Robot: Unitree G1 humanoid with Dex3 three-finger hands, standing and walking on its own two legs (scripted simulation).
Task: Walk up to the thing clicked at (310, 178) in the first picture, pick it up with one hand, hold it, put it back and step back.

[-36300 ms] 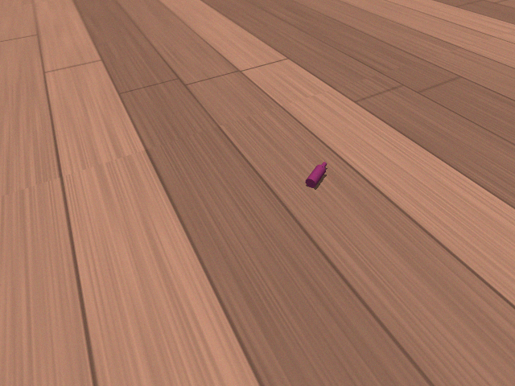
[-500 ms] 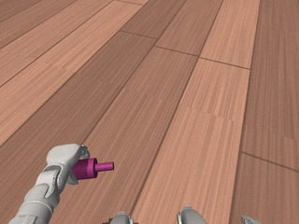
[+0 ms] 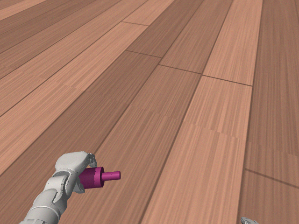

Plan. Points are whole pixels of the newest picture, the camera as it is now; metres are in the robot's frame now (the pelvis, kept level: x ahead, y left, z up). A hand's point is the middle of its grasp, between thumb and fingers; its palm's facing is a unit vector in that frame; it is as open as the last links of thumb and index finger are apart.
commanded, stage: hold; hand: left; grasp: from above
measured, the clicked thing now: (89, 178) +0.32 +0.21 -0.10
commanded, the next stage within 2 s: crouch in 1.80 s
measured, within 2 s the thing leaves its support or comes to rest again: neither
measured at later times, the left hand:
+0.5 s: hand (79, 169) +0.32 +0.22 -0.03, palm faces -0.46 -0.05 -0.89, open 8.8 cm
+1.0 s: hand (79, 170) +0.30 +0.21 -0.01, palm faces -0.45 -0.05 -0.89, open 8.8 cm
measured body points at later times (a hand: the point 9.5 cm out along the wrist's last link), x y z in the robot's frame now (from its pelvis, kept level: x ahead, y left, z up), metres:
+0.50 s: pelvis +0.02 -0.01 +0.02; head +0.04 -0.02 +0.47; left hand +0.34 +0.22 +0.02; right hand +0.15 -0.27 -0.10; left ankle +0.02 +0.13 -0.71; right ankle +0.04 -0.15 -0.71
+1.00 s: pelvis +0.01 -0.01 +0.02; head +0.02 -0.03 +0.47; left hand +0.32 +0.21 +0.04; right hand +0.15 -0.27 -0.09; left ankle +0.02 +0.13 -0.71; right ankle +0.04 -0.15 -0.71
